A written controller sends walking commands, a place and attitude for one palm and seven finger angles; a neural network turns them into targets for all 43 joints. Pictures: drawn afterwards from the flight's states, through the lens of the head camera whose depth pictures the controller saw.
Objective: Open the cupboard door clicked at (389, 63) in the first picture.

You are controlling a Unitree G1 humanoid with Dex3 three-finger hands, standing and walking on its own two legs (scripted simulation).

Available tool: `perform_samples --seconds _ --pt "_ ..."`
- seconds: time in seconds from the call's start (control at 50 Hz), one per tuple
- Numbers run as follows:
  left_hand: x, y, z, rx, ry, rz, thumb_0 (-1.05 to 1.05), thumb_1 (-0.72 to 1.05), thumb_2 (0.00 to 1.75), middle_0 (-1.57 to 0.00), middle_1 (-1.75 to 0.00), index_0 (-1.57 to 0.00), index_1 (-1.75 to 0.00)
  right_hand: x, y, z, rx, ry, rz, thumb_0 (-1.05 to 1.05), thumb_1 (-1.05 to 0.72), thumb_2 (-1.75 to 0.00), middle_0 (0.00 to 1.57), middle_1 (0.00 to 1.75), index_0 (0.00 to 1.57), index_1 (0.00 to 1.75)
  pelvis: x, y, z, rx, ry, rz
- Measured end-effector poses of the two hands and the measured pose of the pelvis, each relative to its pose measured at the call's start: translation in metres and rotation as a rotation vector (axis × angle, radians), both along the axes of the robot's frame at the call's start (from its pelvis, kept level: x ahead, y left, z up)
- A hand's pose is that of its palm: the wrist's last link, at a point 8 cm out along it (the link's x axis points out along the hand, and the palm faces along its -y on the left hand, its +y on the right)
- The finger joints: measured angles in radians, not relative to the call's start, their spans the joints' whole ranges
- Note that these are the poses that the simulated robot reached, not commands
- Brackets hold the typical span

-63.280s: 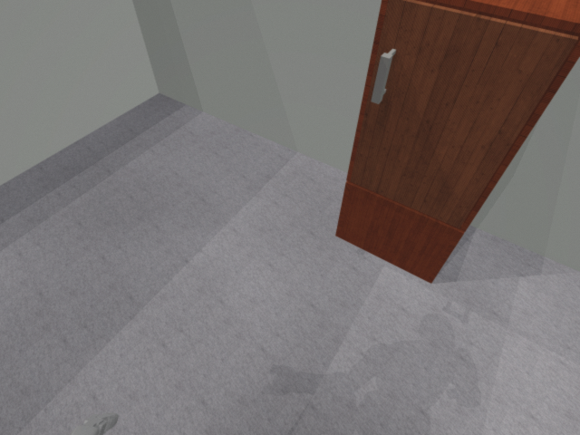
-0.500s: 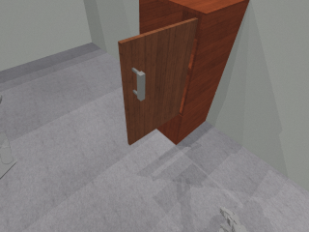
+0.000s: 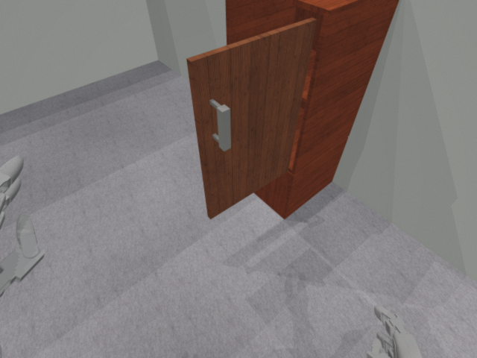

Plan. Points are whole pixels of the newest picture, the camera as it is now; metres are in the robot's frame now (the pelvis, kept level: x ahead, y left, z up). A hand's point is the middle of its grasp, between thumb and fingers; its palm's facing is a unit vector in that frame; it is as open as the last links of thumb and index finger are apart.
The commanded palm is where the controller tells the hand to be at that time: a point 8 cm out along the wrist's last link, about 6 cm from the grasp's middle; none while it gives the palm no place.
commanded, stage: let the arm hang, fingers relaxed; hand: left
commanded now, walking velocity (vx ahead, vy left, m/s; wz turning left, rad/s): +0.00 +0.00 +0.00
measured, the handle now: (219, 124) +0.64 +0.09 +0.02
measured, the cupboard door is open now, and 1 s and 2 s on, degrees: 87 87 87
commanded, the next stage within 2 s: look to check the result in 1.08 s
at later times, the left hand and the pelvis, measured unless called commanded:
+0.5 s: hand out of the picture -0.04 +0.22 -0.17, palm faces +0.05 -0.97 -0.24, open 7.1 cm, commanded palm none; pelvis -0.02 +0.03 +0.00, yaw +1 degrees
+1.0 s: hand out of the picture +0.03 +0.21 -0.16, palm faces +0.02 -0.98 -0.21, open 7.4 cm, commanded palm none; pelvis +0.00 +0.03 +0.01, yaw +0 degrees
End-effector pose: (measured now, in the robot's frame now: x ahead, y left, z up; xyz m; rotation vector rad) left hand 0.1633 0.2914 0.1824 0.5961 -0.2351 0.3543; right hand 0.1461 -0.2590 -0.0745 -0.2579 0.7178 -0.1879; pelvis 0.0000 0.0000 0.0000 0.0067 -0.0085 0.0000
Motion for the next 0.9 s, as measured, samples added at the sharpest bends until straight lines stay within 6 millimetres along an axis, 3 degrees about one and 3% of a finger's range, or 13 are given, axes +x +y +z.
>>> perform_samples --seconds 0.04,0.08,0.12,0.2,0.24,0.28,0.34,0.44,0.56,0.68,0.9 --pt "0.013 0.011 -0.040 -0.040 0.180 0.007 0.01 0.89 0.90 -0.21 -0.30 -0.21 -0.30 0.005 0.005 -0.012 0.029 0.031 0.047 0.01 -0.90 -0.90 0.20 0.30 0.20 0.30 -0.002 0.006 -0.003 0.000 0.012 0.012" --pt "0.018 0.018 -0.098 -0.138 0.426 0.050 0.00 0.90 0.90 -0.20 -0.30 -0.20 -0.30 0.007 0.010 -0.026 0.054 0.069 0.059 0.01 -0.90 -0.90 0.20 0.30 0.20 0.30 -0.004 0.012 -0.005 0.000 0.019 0.017" --pt "0.009 0.016 -0.160 -0.245 0.667 0.091 0.00 0.90 0.90 -0.20 -0.30 -0.20 -0.30 0.001 0.017 -0.036 0.076 0.110 0.054 0.01 -0.90 -0.90 0.20 0.30 0.20 0.30 -0.006 0.016 -0.007 0.001 0.018 0.019" --pt "-0.042 -0.017 -0.260 -0.443 1.051 0.120 0.01 0.91 0.90 -0.20 -0.30 -0.20 -0.30 -0.029 0.034 -0.048 0.097 0.234 0.044 0.01 -0.90 -0.90 0.20 0.30 0.20 0.30 -0.009 0.017 -0.008 0.008 0.004 0.022" --pt "-0.075 -0.040 -0.294 -0.534 1.204 0.122 0.01 0.91 0.90 -0.20 -0.30 -0.20 -0.30 -0.051 0.042 -0.052 0.098 0.320 0.041 0.01 -0.90 -0.90 0.20 0.30 0.20 0.30 -0.011 0.017 -0.007 0.007 -0.003 0.022" --pt "-0.107 -0.058 -0.315 -0.620 1.312 0.147 0.01 0.92 0.90 -0.20 -0.30 -0.20 -0.30 -0.075 0.048 -0.055 0.098 0.412 0.036 0.01 -0.90 -0.90 0.20 0.30 0.20 0.30 -0.013 0.017 -0.004 0.002 -0.005 0.025" --pt "-0.139 -0.048 -0.322 -0.655 1.361 0.239 -0.03 1.01 0.90 -0.21 -0.30 -0.21 -0.30 -0.107 0.051 -0.058 0.087 0.537 0.014 0.01 -0.92 -0.90 0.20 0.30 0.20 0.30 -0.017 0.017 -0.001 -0.005 -0.003 0.034" --pt "-0.190 -0.030 -0.319 -0.634 1.505 0.331 -0.02 0.99 0.90 -0.21 -0.30 -0.20 -0.30 -0.145 0.047 -0.062 0.087 0.656 -0.035 0.01 -0.93 -0.90 0.20 0.30 0.20 0.30 -0.018 0.022 0.003 -0.013 -0.001 0.031" --pt "-0.219 -0.014 -0.311 -0.604 1.596 0.405 0.00 0.94 0.90 -0.20 -0.30 -0.20 -0.30 -0.169 0.055 -0.068 0.119 0.713 -0.071 0.01 -0.92 -0.90 0.20 0.30 0.20 0.30 -0.015 0.028 0.005 -0.011 -0.006 0.020" --pt "-0.208 -0.009 -0.309 -0.589 1.583 0.403 0.00 0.92 0.90 -0.20 -0.30 -0.20 -0.30 -0.175 0.066 -0.071 0.147 0.727 -0.077 0.01 -0.91 -0.90 0.20 0.30 0.20 0.30 -0.013 0.031 0.006 -0.006 -0.009 0.013" --pt "-0.153 -0.025 -0.313 -0.593 1.486 0.298 0.00 0.91 0.90 -0.20 -0.30 -0.20 -0.30 -0.153 0.074 -0.072 0.166 0.670 -0.078 0.01 -0.91 -0.90 0.20 0.30 0.20 0.30 -0.005 0.032 0.007 0.000 -0.015 0.004"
